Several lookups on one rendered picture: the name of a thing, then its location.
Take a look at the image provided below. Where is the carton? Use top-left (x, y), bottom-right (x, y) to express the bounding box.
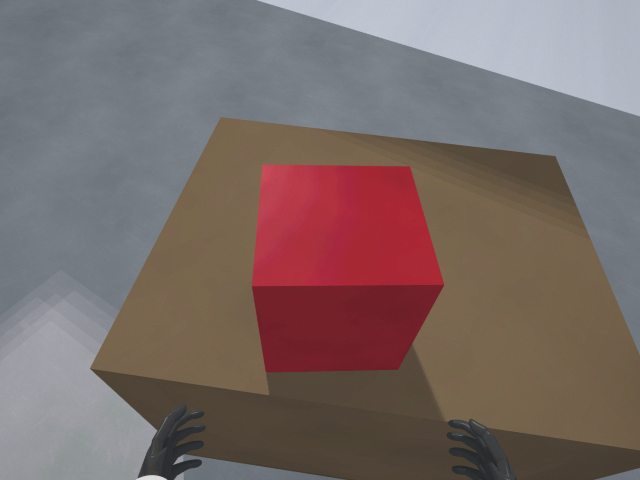
top-left (252, 165), bottom-right (444, 373)

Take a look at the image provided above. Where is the robot left hand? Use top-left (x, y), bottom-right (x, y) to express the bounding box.
top-left (137, 404), bottom-right (206, 480)

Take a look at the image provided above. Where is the robot right hand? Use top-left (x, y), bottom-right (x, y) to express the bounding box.
top-left (447, 419), bottom-right (517, 480)

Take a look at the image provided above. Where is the pedestal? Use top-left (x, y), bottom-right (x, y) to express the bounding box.
top-left (90, 117), bottom-right (640, 480)

